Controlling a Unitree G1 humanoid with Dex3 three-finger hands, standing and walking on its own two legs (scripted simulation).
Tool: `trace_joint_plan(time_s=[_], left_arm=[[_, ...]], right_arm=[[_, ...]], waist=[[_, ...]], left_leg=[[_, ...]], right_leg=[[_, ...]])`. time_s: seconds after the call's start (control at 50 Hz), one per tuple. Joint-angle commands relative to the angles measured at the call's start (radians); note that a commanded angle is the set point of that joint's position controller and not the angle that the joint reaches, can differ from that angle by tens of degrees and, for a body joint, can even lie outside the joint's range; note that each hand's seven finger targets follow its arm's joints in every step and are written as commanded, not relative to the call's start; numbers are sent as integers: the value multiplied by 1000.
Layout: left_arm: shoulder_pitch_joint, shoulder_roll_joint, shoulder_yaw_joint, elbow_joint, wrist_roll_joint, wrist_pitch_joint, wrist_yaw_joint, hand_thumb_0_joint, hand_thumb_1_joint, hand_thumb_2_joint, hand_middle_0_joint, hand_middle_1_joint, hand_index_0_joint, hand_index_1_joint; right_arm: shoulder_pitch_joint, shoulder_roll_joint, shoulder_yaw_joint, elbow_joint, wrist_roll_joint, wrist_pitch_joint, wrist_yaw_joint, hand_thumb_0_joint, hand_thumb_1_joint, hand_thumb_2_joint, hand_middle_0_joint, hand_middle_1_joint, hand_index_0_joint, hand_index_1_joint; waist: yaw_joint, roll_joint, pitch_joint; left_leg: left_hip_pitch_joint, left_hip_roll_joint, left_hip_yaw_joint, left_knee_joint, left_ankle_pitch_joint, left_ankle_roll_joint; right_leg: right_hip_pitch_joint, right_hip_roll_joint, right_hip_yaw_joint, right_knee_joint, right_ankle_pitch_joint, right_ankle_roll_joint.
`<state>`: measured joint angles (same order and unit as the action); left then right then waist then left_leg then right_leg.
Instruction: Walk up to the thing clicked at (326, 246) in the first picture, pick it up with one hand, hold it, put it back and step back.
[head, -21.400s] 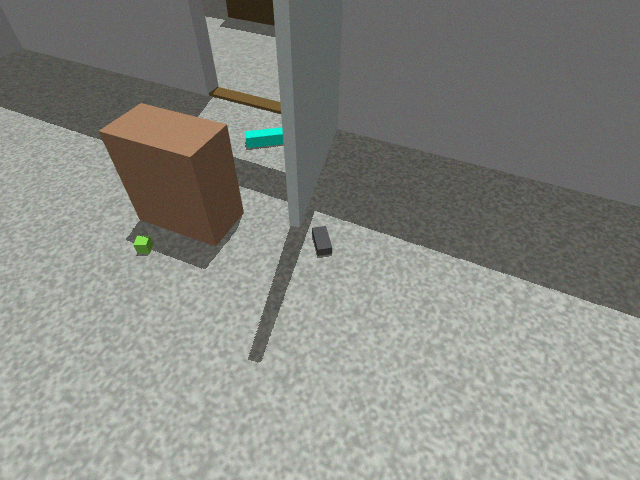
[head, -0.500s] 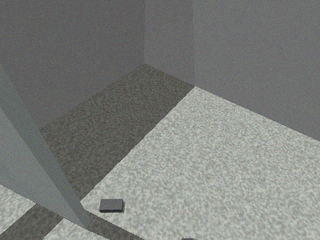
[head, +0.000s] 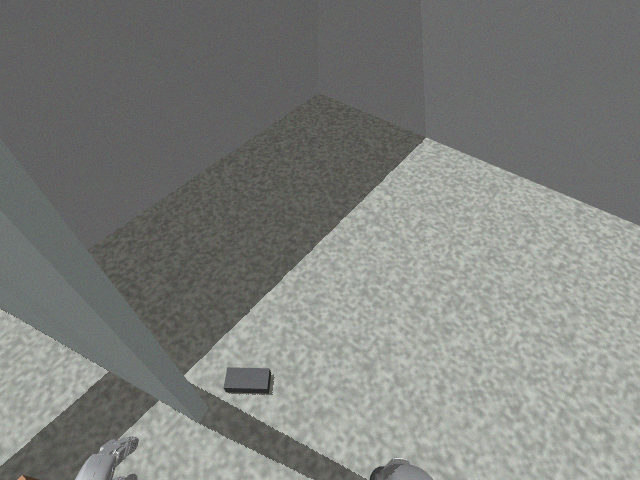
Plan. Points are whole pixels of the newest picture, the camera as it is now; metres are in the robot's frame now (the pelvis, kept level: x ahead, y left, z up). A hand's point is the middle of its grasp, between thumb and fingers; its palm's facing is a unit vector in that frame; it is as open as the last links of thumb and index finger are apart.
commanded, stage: walk up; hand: left
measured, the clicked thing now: (247, 380) +0.51 +0.24 -0.72
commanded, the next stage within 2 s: none
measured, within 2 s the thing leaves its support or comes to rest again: neither
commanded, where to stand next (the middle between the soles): +0.09 -0.01 m, yaw -4 degrees
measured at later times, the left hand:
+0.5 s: hand out of the picture +0.10 +0.26 -0.12, palm faces -0.12 -0.92 -0.37, open 7.4 cm
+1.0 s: hand out of the picture +0.14 +0.28 -0.13, palm faces -0.14 -0.92 -0.35, open 7.4 cm
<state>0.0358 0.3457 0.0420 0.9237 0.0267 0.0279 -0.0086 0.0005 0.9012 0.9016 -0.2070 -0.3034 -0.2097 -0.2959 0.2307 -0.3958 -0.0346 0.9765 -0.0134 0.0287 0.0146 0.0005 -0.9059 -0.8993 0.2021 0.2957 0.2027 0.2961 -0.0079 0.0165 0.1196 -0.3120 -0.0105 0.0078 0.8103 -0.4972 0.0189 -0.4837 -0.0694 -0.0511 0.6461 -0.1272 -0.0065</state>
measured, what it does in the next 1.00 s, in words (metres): steps on the spot: left foot, then right foot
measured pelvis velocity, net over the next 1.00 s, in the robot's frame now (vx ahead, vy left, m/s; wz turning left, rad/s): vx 0.05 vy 0.00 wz -0.11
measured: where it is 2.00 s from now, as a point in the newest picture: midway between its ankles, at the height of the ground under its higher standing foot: outside the picture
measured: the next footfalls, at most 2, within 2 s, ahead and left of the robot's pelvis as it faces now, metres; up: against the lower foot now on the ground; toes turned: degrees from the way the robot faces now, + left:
left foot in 0.02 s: +0.03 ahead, +0.11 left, +0.00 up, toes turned +1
right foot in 0.40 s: +0.04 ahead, -0.11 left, +0.00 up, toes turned -4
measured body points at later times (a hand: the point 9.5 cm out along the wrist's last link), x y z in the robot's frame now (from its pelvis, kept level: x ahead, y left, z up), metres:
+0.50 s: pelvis +0.01 +0.01 +0.02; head +0.03 -0.01 +0.47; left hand +0.11 +0.31 -0.10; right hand +0.04 -0.32 -0.11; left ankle -0.01 +0.11 -0.69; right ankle +0.00 -0.10 -0.71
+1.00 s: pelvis +0.05 +0.00 +0.02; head +0.06 +0.02 +0.47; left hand +0.15 +0.32 -0.10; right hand +0.03 -0.35 -0.08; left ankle +0.11 +0.15 -0.71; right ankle +0.10 -0.17 -0.68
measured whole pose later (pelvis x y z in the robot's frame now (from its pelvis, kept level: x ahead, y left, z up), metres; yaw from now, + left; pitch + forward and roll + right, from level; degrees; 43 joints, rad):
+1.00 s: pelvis +0.05 +0.00 +0.02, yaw -6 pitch -4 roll +0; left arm 0.25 0.46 0.08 0.95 0.02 0.03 -0.07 0.00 0.91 0.90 -0.20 -0.30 -0.20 -0.29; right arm 0.32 -0.41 -0.06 0.97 -0.04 -0.05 0.00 0.00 -0.90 -0.90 0.21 0.30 0.21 0.30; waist -0.03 -0.06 0.08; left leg -0.25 0.08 0.02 0.54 -0.23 -0.01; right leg -0.41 -0.07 0.04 0.80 -0.38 0.00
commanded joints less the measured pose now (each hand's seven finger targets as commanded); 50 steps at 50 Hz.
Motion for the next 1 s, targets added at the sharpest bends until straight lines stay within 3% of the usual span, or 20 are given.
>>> trace_joint_plan(time_s=[0.0,0.04,0.06,0.1,0.14,0.26,0.32,0.36,0.4,0.42,0.44,0.46,0.62,0.68,0.7,0.72,0.74,0.76,0.88,0.98], left_arm=[[-50,259,72,-68,-9,-5,28,0,900,900,-200,-300,-200,-300],[-39,219,63,-67,-24,-5,36,0,900,900,-200,-300,-200,-300],[-56,273,81,-48,-13,-11,45,0,900,900,-200,-300,-200,-300],[12,248,77,-4,-34,-14,32,0,900,900,-200,-300,-200,-300],[106,232,64,18,-38,-14,28,0,900,900,-200,-300,-200,-300],[22,232,28,-19,-13,-55,19,0,900,900,-200,-300,-200,-300],[62,228,23,-13,-6,-74,18,0,900,900,-200,-300,-200,-300],[138,213,25,19,-4,-88,21,0,900,900,-200,-300,-200,-300],[255,284,52,58,-2,-99,30,0,900,900,-200,-300,-200,-300],[275,341,63,55,-7,-98,33,0,900,900,-200,-300,-200,-300],[254,382,68,34,-5,-97,28,0,900,900,-200,-300,-200,-300],[216,380,71,14,-4,-94,24,0,900,900,-200,-300,-200,-300],[116,257,37,-33,-8,-69,21,0,900,900,-200,-300,-200,-300],[70,245,39,-69,-31,-30,14,0,900,900,-200,-300,-200,-300],[66,223,33,-82,-37,-23,12,0,900,900,-200,-300,-200,-300],[112,224,41,-128,-9,-28,-21,0,900,900,-200,-300,-200,-300],[156,221,45,-107,5,-14,-27,0,900,900,-200,-300,-200,-300],[144,303,68,-88,16,-6,-28,0,900,900,-200,-300,-200,-300],[239,262,85,-39,2,-15,-62,0,900,900,-200,-300,-200,-300],[285,222,70,16,-25,-46,-24,0,900,900,-200,-300,-200,-300]], right_arm=[[207,-192,-67,30,-32,-10,2,0,-900,-900,200,300,200,300],[22,-349,-99,-61,-46,-16,-4,0,-900,-900,200,300,200,300],[-60,-362,-99,-83,-45,-22,-6,0,-900,-900,200,300,200,300],[-116,-247,-71,-89,-52,-45,-24,0,-900,-900,200,300,200,300],[-60,-221,-69,-66,-38,-59,-35,0,-900,-900,200,300,200,300],[91,-250,-90,-46,-34,-63,-27,0,-900,-900,200,300,200,300],[85,-262,-92,-58,-25,-54,-17,0,-900,-900,200,300,200,300],[28,-251,-84,-76,-8,-48,-11,0,-900,-900,200,300,200,300],[-26,-163,-48,-118,17,-57,-9,0,-900,-900,200,300,200,300],[-67,-136,-35,-143,15,-58,-7,0,-900,-900,200,300,200,300],[-89,-178,-49,-142,3,-47,-17,0,-900,-900,200,300,200,300],[-71,-201,-59,-126,-4,-50,-20,0,-900,-900,200,300,200,300],[-24,-148,-39,-41,12,-79,-16,0,-900,-900,200,300,200,300],[39,-168,-57,-3,7,-89,-43,0,-900,-900,200,300,200,300],[49,-209,-69,0,0,-91,-51,0,-900,-900,200,300,200,300],[220,-303,-114,11,-7,-116,-49,0,-900,-900,200,300,200,300],[213,-404,-136,-2,-15,-129,-50,0,-900,-900,200,300,200,300],[132,-422,-148,-21,-3,-127,-52,0,-900,-900,200,300,200,300],[31,-281,-98,-87,-17,-138,-35,0,-900,-900,200,300,200,300],[-94,-235,-65,-127,-18,-69,-9,0,-900,-900,200,300,200,300]], waist=[[-39,-104,-156],[-35,251,-30],[-30,195,45],[24,31,51],[41,34,-55],[-84,152,-126],[-66,166,-130],[-13,120,-136],[46,-69,-215],[73,-200,-181],[77,-183,-103],[60,-171,-48],[19,-218,-90],[-25,-154,-116],[-33,-92,-132],[-76,9,-216],[-68,99,-185],[-59,80,-113],[11,140,-21],[42,258,-59]], left_leg=[[164,10,-28,-266,75,25],[-100,356,-581,-654,-370,162],[-251,392,-618,-674,-345,208],[-159,229,-342,-548,55,105],[103,187,-228,-496,251,30],[397,248,-223,-428,384,139],[382,281,-222,-369,558,191],[294,231,-124,-265,667,152],[21,111,-22,-64,514,57],[-215,-3,46,36,145,18],[-234,26,-37,120,-118,21],[-223,51,-72,155,-131,18],[33,16,41,-202,230,-30],[190,-10,73,-367,544,-26],[254,64,-7,-357,615,-4],[451,201,-263,-460,75,86],[384,437,-616,-608,-360,199],[277,484,-707,-670,-488,247],[33,255,-222,-575,-25,149],[-181,177,-74,-417,25,127]], right_leg=[[-69,-139,202,-151,-490,-76],[-151,120,63,286,-410,-19],[-75,84,178,386,-417,-27],[-51,106,240,422,-288,-30],[-111,121,212,389,-233,-26],[-83,82,89,75,-321,17],[16,78,40,-51,-361,-12],[188,95,4,-250,-166,-39],[534,-33,236,-269,79,-94],[613,-203,514,-301,40,-191],[482,-325,617,-347,-48,-284],[407,-344,608,-352,-64,-312],[295,-79,142,-188,394,-159],[197,-36,108,-41,238,-90],[119,-3,109,-5,98,-59],[-74,65,73,177,-342,-75],[-206,74,113,394,-473,-56],[-207,18,184,479,-477,-45],[-16,-6,124,285,-258,-14],[308,53,1,-3,-132,23]])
